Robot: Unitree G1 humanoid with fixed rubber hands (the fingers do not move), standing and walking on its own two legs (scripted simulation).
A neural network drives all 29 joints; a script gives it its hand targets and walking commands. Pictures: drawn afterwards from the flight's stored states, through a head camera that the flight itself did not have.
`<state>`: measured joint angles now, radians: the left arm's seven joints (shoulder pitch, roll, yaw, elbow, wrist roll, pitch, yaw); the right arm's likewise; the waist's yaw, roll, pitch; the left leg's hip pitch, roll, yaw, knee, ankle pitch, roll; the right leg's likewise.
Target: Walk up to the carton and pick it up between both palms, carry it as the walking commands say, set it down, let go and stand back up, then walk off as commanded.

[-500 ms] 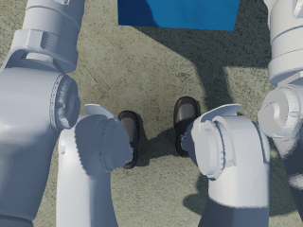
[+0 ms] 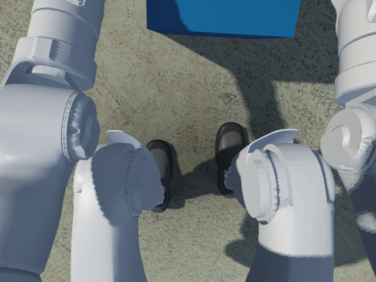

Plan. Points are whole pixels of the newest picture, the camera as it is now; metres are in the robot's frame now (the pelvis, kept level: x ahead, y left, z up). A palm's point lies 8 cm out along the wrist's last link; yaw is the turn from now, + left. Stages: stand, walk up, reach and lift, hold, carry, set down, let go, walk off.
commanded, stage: set down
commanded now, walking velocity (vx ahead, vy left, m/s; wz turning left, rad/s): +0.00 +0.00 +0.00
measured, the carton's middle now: out of the picture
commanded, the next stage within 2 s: none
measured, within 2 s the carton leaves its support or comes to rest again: neither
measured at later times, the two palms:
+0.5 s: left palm out of the picture +0.58 +0.08 -0.19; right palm out of the picture +0.54 -0.23 -0.18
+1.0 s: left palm out of the picture +0.57 +0.11 -0.18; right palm out of the picture +0.52 -0.25 -0.18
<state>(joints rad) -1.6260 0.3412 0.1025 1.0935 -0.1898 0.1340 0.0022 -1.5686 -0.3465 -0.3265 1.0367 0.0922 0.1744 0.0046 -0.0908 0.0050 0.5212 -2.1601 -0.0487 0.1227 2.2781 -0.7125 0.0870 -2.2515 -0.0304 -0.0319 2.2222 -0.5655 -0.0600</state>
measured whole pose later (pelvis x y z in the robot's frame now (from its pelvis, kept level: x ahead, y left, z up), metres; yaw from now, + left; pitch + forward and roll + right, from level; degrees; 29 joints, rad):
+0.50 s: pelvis +0.00 +0.00 +0.00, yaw +0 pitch +34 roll +1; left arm -1.62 0.34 0.10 1.12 -0.19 0.11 0.00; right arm -1.57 -0.35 -0.34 1.07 0.07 0.14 0.02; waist -0.10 0.00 0.52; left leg -2.16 -0.05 0.12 2.29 -0.71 0.09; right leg -2.25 -0.03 -0.03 2.24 -0.57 -0.06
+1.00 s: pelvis -0.01 +0.00 -0.01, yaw +1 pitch +31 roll +1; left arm -1.62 0.40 0.05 1.19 -0.19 0.12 0.10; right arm -1.57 -0.37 -0.24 1.19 0.11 0.09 -0.10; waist -0.11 0.00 0.52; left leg -2.17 -0.05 0.12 2.29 -0.67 0.08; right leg -2.25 -0.04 -0.03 2.24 -0.52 -0.06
